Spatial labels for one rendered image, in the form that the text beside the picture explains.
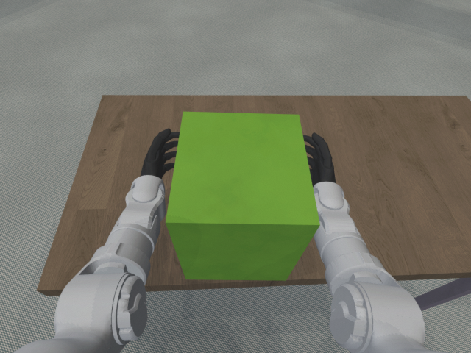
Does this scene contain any left robot upper arm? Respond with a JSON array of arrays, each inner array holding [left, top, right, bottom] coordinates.
[[13, 272, 148, 353]]

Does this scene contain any table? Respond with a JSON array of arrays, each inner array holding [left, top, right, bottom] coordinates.
[[37, 95, 471, 311]]

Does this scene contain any carton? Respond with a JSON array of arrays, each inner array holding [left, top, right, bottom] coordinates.
[[166, 112, 320, 281]]

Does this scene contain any right robot upper arm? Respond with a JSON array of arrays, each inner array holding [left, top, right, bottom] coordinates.
[[329, 281, 448, 353]]

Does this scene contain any robot right forearm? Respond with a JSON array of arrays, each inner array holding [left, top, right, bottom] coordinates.
[[313, 182, 425, 341]]

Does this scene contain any robot left forearm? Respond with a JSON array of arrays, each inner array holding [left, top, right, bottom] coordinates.
[[54, 175, 166, 333]]

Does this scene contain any right robot hand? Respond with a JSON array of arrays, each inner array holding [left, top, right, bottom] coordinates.
[[303, 132, 336, 186]]

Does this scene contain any left robot hand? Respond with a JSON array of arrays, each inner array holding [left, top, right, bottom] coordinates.
[[141, 128, 180, 179]]

